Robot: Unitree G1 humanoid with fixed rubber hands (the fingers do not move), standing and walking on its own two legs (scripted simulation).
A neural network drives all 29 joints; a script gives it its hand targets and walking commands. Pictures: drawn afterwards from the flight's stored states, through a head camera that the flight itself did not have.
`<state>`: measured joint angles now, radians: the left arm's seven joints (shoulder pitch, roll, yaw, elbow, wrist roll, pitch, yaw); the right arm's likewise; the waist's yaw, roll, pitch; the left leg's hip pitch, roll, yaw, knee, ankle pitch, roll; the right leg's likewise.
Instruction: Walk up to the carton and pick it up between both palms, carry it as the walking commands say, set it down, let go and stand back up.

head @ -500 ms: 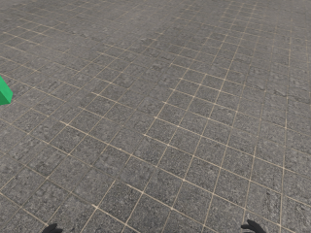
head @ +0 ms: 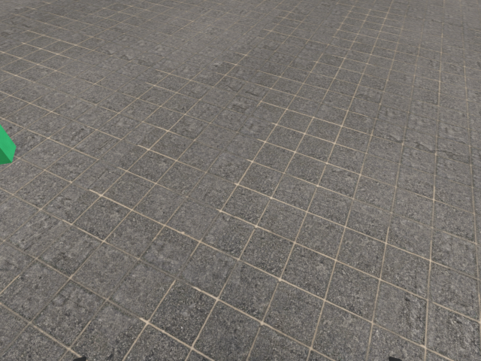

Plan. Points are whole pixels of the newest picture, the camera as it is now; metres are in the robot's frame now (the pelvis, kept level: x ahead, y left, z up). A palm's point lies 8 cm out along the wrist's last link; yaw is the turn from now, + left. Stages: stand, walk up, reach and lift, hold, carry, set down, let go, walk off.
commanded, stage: stand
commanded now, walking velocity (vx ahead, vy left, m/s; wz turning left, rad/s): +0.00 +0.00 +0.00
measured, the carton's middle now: out of the picture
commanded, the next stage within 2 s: walk up in 1.22 s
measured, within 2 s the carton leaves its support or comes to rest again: neither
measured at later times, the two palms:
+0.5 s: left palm out of the picture +0.07 +0.29 -0.10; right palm out of the picture +0.07 -0.29 -0.10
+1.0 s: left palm out of the picture +0.06 +0.30 -0.09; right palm out of the picture +0.07 -0.30 -0.10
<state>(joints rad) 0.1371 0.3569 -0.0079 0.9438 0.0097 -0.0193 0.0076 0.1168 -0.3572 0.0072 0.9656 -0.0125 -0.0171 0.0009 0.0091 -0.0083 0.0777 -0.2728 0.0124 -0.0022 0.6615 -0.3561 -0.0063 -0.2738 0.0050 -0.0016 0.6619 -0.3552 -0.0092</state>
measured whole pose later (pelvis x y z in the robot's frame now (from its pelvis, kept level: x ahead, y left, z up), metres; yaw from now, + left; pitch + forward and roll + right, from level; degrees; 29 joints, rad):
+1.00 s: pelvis -0.01 +0.00 +0.02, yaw +1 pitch -3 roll +0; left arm 0.12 0.35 -0.01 1.08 0.00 -0.02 0.00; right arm 0.10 -0.35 0.01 1.11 -0.01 -0.02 0.00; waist 0.00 0.00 0.06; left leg -0.14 0.00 -0.02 0.37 -0.19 -0.01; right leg -0.14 0.00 -0.02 0.39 -0.20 -0.01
